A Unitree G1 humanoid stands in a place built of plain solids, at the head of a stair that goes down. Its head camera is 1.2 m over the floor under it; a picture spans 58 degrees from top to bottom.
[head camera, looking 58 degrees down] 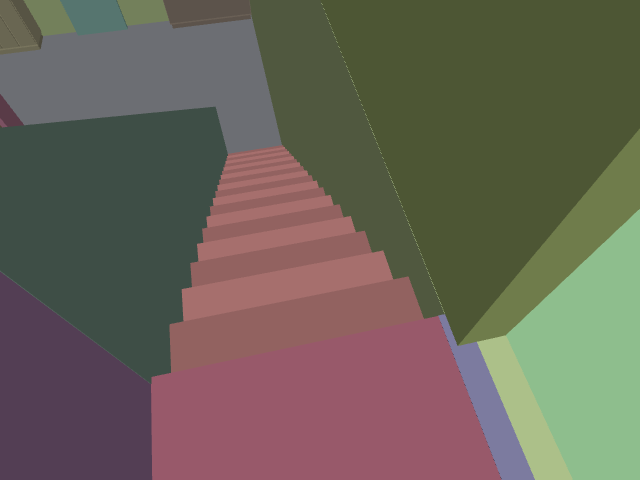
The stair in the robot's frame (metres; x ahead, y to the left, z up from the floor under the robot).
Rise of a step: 0.19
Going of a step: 0.23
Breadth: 0.85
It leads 12 degrees to the left of straight ahead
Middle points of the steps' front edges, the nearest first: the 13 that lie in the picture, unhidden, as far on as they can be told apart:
0.40 0.05 0.00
0.63 0.10 -0.19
0.85 0.14 -0.38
1.08 0.19 -0.58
1.30 0.24 -0.77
1.52 0.29 -0.96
1.75 0.34 -1.16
1.97 0.39 -1.35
2.20 0.44 -1.54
2.42 0.49 -1.74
2.65 0.54 -1.93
2.87 0.59 -2.12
3.10 0.64 -2.31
